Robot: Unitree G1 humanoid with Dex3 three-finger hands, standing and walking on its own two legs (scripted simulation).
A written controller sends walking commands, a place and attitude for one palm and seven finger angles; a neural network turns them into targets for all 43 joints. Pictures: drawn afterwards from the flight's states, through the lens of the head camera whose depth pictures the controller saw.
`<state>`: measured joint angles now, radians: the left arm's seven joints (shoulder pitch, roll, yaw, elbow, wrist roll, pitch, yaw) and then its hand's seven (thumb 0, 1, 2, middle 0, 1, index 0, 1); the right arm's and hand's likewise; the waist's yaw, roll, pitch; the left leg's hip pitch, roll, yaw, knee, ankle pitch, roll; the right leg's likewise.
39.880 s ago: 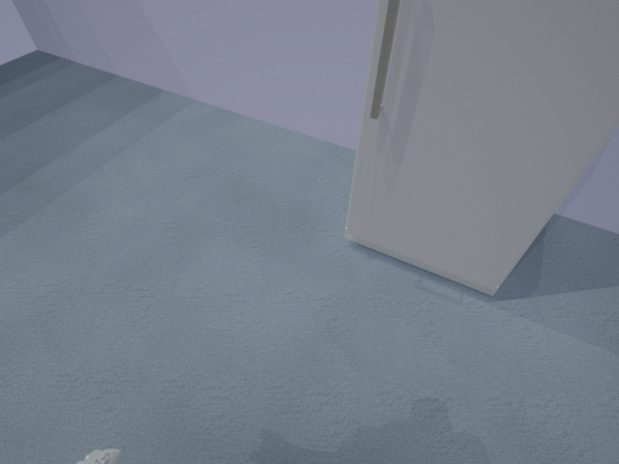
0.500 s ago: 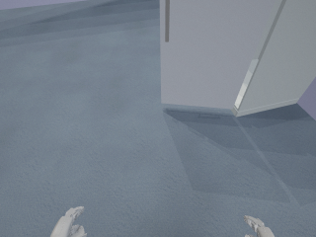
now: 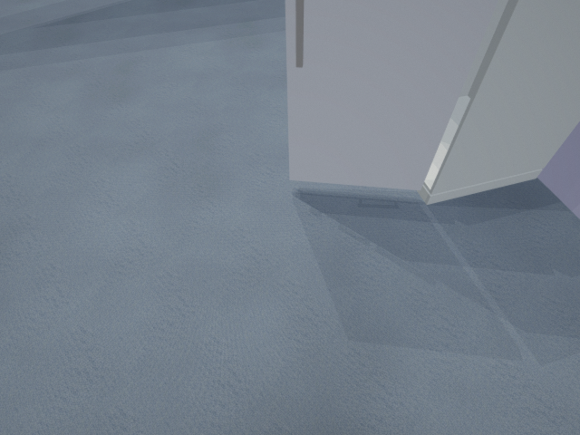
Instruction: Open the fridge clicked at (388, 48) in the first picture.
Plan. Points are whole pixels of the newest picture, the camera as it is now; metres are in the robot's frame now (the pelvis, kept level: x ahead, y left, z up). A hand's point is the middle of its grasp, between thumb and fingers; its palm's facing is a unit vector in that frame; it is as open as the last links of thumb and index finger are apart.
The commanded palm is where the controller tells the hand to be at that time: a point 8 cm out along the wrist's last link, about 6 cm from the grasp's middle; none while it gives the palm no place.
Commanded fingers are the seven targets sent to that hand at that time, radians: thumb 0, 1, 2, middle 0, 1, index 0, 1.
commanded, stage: let the arm hang, fingers relaxed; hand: left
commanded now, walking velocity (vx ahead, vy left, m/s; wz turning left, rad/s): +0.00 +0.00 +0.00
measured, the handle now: out of the picture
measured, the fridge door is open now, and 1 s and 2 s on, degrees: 67 67 67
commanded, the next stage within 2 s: look to check the result in 0.38 s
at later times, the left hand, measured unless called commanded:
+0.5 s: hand out of the picture +0.12 +0.23 -0.15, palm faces -0.06 -0.95 -0.31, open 7.4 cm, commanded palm none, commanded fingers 0.00 0.90 0.90 -0.20 -0.30 -0.20 -0.30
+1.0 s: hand out of the picture +0.13 +0.23 -0.15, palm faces -0.05 -0.94 -0.33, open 7.4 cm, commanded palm none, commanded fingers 0.00 0.90 0.90 -0.20 -0.30 -0.20 -0.30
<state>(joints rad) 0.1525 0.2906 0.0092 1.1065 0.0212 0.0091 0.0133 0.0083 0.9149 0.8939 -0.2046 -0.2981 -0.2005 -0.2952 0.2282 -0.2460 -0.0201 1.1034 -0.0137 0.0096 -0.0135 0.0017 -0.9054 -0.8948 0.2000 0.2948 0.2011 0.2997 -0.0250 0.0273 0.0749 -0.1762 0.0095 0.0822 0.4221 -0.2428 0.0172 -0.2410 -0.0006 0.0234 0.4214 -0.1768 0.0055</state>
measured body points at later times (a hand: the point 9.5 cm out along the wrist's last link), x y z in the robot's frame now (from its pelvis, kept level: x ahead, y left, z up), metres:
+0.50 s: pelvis +0.02 +0.00 +0.01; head +0.05 -0.01 +0.45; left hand +0.12 +0.28 -0.13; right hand +0.09 -0.30 -0.13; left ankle -0.01 +0.10 -0.74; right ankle +0.03 -0.12 -0.74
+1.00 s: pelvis +0.04 -0.01 +0.01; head +0.06 -0.01 +0.45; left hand +0.13 +0.28 -0.13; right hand +0.10 -0.30 -0.14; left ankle -0.01 +0.10 -0.74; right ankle +0.03 -0.12 -0.74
